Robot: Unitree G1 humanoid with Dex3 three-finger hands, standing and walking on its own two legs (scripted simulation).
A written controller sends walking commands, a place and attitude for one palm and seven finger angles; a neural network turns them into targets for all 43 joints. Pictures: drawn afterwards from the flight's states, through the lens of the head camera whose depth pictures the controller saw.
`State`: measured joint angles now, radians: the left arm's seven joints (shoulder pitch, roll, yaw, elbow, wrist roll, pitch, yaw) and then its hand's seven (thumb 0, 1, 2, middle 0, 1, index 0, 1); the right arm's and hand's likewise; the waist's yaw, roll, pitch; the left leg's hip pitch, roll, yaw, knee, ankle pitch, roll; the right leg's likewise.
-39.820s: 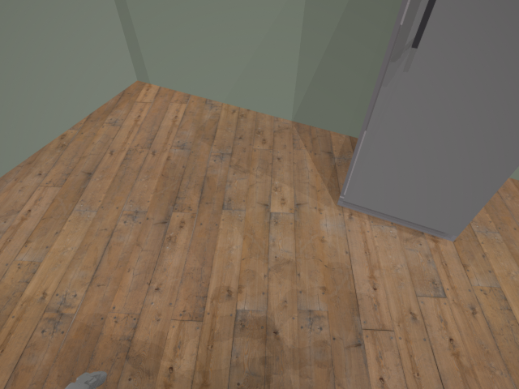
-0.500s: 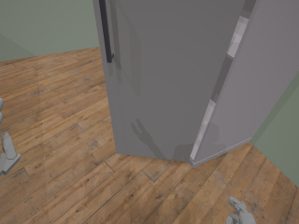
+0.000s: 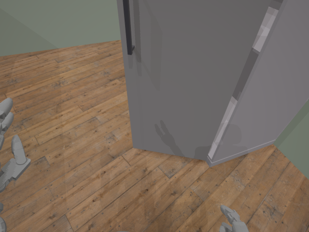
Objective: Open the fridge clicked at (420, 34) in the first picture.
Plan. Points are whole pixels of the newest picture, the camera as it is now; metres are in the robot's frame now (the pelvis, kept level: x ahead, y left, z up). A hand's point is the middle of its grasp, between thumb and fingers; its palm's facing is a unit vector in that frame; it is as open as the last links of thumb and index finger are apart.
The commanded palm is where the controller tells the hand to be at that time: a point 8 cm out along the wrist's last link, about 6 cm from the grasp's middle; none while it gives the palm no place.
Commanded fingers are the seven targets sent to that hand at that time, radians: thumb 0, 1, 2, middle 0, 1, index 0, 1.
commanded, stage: let the arm hang, fingers relaxed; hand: left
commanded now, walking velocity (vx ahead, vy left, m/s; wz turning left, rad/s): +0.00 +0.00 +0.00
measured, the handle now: (128, 13) +0.77 +0.14 +0.25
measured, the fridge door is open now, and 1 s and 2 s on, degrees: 58 58 58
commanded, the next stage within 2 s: look to check the result in 1.18 s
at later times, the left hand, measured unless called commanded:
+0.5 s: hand out of the picture +0.04 +0.19 -0.17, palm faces +0.04 -0.98 -0.21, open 6.9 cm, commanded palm none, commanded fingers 0.00 0.90 0.90 -0.20 -0.30 -0.20 -0.30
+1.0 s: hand out of the picture +0.05 +0.23 -0.16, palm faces +0.01 -0.98 -0.21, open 7.4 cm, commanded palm none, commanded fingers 0.00 0.90 0.90 -0.20 -0.30 -0.20 -0.30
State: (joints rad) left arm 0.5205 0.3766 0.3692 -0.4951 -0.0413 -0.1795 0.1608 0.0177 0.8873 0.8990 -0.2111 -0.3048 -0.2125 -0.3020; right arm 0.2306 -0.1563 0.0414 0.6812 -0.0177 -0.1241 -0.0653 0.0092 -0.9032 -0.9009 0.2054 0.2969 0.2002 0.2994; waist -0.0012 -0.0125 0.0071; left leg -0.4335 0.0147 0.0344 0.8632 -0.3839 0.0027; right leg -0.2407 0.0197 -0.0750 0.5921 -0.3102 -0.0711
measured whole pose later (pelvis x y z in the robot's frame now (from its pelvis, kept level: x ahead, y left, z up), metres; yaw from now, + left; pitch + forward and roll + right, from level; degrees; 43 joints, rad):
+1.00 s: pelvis +0.01 +0.04 +0.01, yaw +2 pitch -1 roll +0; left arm 0.19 0.19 -0.01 1.11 0.02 0.00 0.03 0.00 0.91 0.90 -0.20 -0.30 -0.20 -0.30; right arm 0.19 -0.17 -0.01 1.12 -0.02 0.01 -0.02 0.01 -0.93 -0.90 0.20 0.30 0.20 0.30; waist -0.01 -0.01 0.05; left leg -0.23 -0.02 0.04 0.41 -0.17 0.03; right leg -0.18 -0.02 0.03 0.41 -0.22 0.03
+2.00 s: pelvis +0.03 +0.04 +0.02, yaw +1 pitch -1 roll +0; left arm 0.22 0.17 -0.01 1.14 0.01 -0.01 0.04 0.00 0.91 0.90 -0.20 -0.30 -0.20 -0.30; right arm 0.21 -0.15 -0.01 1.16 -0.01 0.01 -0.03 0.00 -0.91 -0.90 0.20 0.30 0.20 0.30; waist -0.01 -0.02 0.06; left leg -0.19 -0.01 0.06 0.40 -0.19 0.03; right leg -0.14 -0.02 0.05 0.38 -0.23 0.03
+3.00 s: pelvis +0.03 +0.04 +0.02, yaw +1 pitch -1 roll +0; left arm 0.24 0.17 -0.01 1.14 0.01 -0.01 0.04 0.00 0.90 0.90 -0.20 -0.30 -0.20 -0.30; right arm 0.22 -0.15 -0.01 1.16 -0.01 0.01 -0.03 0.00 -0.91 -0.90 0.20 0.30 0.20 0.30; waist -0.01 -0.01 0.06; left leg -0.18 0.00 0.05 0.39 -0.19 0.02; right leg -0.13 -0.01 0.04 0.37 -0.22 0.02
